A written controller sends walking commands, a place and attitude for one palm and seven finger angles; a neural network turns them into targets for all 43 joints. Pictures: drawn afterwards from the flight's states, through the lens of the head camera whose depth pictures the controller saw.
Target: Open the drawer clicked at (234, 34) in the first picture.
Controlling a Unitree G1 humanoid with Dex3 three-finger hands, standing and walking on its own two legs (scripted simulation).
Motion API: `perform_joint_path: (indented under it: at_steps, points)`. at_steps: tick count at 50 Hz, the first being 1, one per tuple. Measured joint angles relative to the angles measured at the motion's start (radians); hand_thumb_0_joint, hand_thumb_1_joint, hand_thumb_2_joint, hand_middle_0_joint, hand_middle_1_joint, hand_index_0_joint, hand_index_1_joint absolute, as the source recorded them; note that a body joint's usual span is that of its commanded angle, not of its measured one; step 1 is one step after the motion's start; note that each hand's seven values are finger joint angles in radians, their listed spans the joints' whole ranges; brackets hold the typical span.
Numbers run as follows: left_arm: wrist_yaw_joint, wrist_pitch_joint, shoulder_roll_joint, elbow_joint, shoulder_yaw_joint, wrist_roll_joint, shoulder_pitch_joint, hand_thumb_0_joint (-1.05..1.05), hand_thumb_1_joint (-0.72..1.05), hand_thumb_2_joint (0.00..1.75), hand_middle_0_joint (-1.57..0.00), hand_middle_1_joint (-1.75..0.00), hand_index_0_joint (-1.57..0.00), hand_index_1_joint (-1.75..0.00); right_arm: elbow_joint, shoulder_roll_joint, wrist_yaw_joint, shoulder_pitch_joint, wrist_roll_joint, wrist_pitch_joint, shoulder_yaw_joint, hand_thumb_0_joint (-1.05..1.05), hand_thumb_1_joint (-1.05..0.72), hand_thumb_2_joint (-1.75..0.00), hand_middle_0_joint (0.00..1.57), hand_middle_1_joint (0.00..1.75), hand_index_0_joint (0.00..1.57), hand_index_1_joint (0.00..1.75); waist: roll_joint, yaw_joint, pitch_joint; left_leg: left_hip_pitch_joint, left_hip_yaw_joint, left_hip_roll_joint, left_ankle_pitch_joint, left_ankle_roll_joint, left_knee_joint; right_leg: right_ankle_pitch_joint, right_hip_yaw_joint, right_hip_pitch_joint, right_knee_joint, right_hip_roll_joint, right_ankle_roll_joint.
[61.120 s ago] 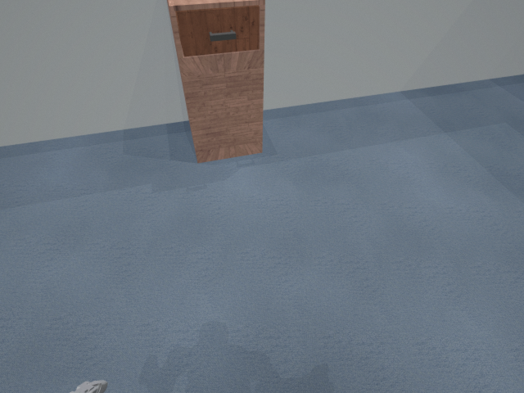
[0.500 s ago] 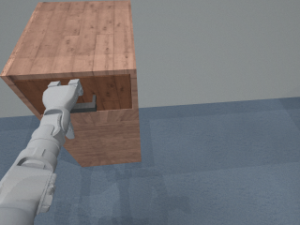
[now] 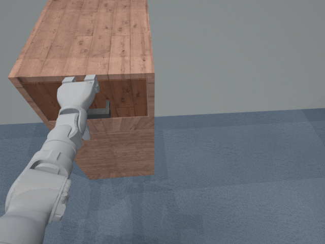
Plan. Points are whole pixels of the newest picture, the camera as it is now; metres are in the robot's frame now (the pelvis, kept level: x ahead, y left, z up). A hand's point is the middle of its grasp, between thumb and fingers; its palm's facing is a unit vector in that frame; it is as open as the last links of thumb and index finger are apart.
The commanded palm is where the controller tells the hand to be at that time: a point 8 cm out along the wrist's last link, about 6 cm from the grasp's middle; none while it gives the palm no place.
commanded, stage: move the hooked fingers above the handle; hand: left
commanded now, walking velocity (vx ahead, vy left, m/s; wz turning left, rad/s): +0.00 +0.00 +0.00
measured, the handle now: (92, 108) +0.52 +0.20 -0.03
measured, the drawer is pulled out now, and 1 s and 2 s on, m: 0.00 0.00 0.00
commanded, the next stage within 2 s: lower the fingers behind the handle in 1.92 s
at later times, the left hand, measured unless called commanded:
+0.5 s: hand (86, 108) +0.47 +0.20 +0.03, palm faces +0.02 -0.04 -1.00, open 13.4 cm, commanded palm +0.46 +0.21 +0.08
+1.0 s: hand (81, 114) +0.46 +0.22 +0.02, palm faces -0.05 -0.04 -1.00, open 13.8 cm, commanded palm +0.46 +0.21 +0.08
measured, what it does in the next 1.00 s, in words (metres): stands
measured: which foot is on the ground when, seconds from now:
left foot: down 0.00-1.00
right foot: down 0.00-1.00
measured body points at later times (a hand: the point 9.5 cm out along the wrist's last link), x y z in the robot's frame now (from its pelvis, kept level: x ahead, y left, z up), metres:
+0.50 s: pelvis +0.00 +0.00 -0.01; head +0.08 +0.00 +0.44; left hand +0.47 +0.20 +0.08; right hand +0.03 -0.27 -0.13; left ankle +0.00 +0.04 -0.71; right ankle -0.01 -0.10 -0.71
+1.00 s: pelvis +0.00 -0.02 +0.00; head +0.09 -0.01 +0.44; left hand +0.46 +0.22 +0.07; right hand +0.01 -0.30 -0.12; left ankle +0.00 +0.04 -0.71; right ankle -0.01 -0.10 -0.71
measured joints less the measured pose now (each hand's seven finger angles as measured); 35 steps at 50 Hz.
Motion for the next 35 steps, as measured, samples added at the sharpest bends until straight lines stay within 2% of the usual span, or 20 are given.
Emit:
perform_joint_path:
  at_steps: [6, 9, 12, 15, 20, 24, 30, 35]
  points:
    - [-0.060, -0.018, 0.041, 0.013, 0.004, 0.002, 0.010, 0.00, -0.49, 0.30, -0.32, -1.21, -0.31, -1.23, -0.027, -0.005, -0.019, 0.006, 0.001, -0.014, 0.004, 0.01, -0.90, -0.90, 0.21, 0.30, 0.20, 0.30, -0.004, -0.013, 0.015, -0.015, 0.001, 0.004, 0.004, -0.002, 0.008, 0.006, 0.000, -0.015, 0.006, 0.004, -0.002]
    - [-0.075, -0.062, 0.051, -0.028, 0.016, -0.007, 0.046, 0.00, -0.49, 0.30, -0.32, -1.21, -0.31, -1.22, -0.029, -0.010, -0.025, 0.018, -0.005, -0.024, -0.005, 0.01, -0.90, -0.90, 0.21, 0.30, 0.20, 0.30, -0.002, -0.009, 0.025, -0.028, 0.001, 0.006, 0.002, -0.002, 0.017, 0.004, -0.001, -0.027, 0.014, 0.004, -0.002]
    - [-0.060, -0.119, 0.049, -0.080, 0.020, -0.004, 0.075, 0.00, -0.49, 0.30, -0.32, -1.21, -0.32, -1.21, -0.014, -0.015, -0.026, 0.031, -0.014, -0.031, -0.017, 0.01, -0.90, -0.90, 0.21, 0.30, 0.20, 0.30, 0.001, -0.002, 0.026, -0.042, -0.006, 0.003, -0.004, -0.002, 0.030, -0.003, -0.009, -0.038, 0.025, 0.002, -0.002]
    - [-0.012, -0.147, 0.045, -0.100, 0.022, 0.013, 0.068, -0.01, -0.49, 0.30, -0.32, -1.21, -0.32, -1.20, 0.011, -0.018, -0.022, 0.032, -0.023, -0.034, -0.024, 0.01, -0.90, -0.90, 0.21, 0.30, 0.20, 0.30, 0.003, -0.001, 0.020, -0.061, -0.015, 0.000, -0.013, -0.003, 0.050, -0.015, -0.019, -0.053, 0.042, -0.001, -0.003]
    - [0.063, -0.101, 0.022, -0.052, 0.018, 0.012, 0.016, -0.01, -0.49, 0.30, -0.38, -1.25, -0.35, -1.23, 0.038, -0.021, -0.003, 0.021, -0.028, -0.034, -0.027, 0.01, -0.90, -0.90, 0.20, 0.30, 0.20, 0.30, 0.013, -0.001, 0.007, -0.082, -0.023, -0.003, -0.023, -0.006, 0.068, -0.027, -0.028, -0.071, 0.058, -0.003, -0.004]
    - [0.074, -0.030, -0.006, -0.013, 0.014, 0.008, -0.001, -0.01, -0.49, 0.30, -0.39, -1.25, -0.38, -1.27, 0.036, -0.017, 0.005, 0.007, -0.018, -0.022, -0.016, 0.01, -0.90, -0.90, 0.20, 0.30, 0.20, 0.30, 0.017, 0.002, -0.001, -0.065, -0.017, 0.000, -0.017, -0.007, 0.051, -0.020, -0.021, -0.058, 0.044, 0.000, -0.006]
    - [0.010, 0.012, 0.010, 0.035, 0.012, 0.005, -0.016, 0.00, -0.49, 0.30, -0.35, -1.23, -0.35, -1.24, 0.005, 0.001, -0.016, -0.012, 0.003, -0.013, 0.010, 0.01, -0.90, -0.90, 0.21, 0.30, 0.20, 0.30, 0.006, -0.014, 0.005, -0.019, -0.008, 0.009, 0.002, -0.013, 0.010, 0.002, -0.009, -0.018, 0.008, 0.008, -0.012]
    - [-0.049, -0.024, 0.053, 0.029, 0.027, 0.001, -0.015, 0.00, -0.49, 0.30, -0.33, -1.21, -0.32, -1.21, -0.027, 0.002, -0.038, -0.008, 0.010, -0.024, 0.022, 0.01, -0.90, -0.90, 0.21, 0.30, 0.20, 0.30, -0.004, -0.027, 0.016, -0.010, -0.007, 0.016, 0.013, -0.020, -0.001, 0.015, -0.007, -0.011, -0.003, 0.015, -0.020]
